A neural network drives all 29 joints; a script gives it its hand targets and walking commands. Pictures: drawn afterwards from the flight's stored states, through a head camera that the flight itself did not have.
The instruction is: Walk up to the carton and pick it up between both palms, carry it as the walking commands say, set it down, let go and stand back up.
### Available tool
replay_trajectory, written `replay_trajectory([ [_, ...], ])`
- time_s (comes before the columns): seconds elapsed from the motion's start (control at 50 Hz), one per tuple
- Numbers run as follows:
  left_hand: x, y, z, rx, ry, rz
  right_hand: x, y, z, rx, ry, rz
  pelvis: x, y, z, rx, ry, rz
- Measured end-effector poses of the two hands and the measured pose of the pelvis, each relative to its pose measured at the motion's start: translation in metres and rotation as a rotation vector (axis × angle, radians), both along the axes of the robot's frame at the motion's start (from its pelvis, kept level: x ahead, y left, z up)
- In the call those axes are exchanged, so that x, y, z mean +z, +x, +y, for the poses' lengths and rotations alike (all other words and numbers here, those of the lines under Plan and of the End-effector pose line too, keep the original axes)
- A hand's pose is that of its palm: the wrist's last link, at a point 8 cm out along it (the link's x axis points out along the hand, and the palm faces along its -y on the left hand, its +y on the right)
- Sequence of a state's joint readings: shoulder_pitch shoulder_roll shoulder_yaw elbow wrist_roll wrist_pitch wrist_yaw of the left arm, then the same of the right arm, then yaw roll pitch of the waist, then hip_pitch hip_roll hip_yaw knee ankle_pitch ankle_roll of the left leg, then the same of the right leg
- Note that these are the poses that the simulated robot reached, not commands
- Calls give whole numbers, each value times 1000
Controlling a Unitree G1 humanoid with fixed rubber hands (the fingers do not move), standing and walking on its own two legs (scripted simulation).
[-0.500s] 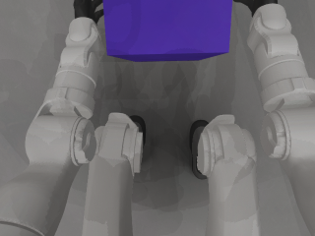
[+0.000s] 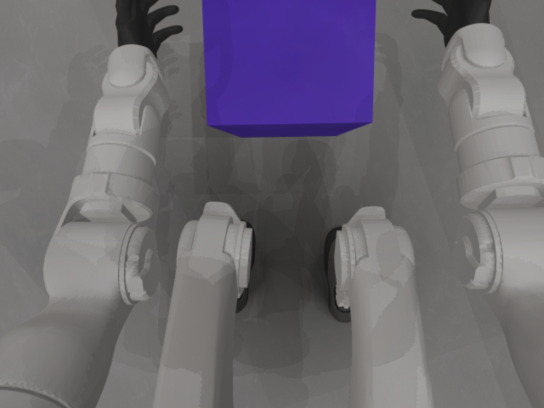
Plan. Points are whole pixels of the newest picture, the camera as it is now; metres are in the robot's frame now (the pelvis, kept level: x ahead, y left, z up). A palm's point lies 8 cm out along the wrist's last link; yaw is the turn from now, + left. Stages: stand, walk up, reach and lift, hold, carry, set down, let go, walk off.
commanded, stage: set down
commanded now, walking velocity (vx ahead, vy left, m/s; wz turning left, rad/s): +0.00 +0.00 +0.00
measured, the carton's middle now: (288, 72) +0.52 +0.01 -0.27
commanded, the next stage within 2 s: let go in 1.02 s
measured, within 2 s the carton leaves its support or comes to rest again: neither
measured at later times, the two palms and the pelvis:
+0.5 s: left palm out of the picture +0.51 +0.19 +0.02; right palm out of the picture +0.54 -0.20 +0.02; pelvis +0.02 +0.00 +0.13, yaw +0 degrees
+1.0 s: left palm out of the picture +0.50 +0.19 +0.14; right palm out of the picture +0.53 -0.19 +0.15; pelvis +0.05 +0.00 +0.25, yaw -1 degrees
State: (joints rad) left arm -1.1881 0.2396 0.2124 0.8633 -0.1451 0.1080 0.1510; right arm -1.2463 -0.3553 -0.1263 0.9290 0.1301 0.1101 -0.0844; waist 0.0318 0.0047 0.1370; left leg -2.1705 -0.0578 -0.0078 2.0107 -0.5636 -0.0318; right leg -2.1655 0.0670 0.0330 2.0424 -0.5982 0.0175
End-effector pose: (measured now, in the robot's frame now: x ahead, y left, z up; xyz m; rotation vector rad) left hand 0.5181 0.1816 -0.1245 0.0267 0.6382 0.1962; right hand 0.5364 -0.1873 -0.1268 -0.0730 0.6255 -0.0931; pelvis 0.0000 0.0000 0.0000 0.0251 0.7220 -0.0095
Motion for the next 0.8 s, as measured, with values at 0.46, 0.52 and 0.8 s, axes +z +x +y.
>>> replay_trajectory([
  [0.46,137,-5,5,1,12,-8,137,1,-8,8,-3,-1,119,15,-4,-1,-1,90],
  [0.52,155,-5,5,-5,9,-9,156,0,-10,8,-2,-1,136,18,-3,-2,-3,90],
  [0.8,241,-11,6,-24,2,-9,244,-2,-11,22,3,3,216,36,0,-8,-10,56],
])
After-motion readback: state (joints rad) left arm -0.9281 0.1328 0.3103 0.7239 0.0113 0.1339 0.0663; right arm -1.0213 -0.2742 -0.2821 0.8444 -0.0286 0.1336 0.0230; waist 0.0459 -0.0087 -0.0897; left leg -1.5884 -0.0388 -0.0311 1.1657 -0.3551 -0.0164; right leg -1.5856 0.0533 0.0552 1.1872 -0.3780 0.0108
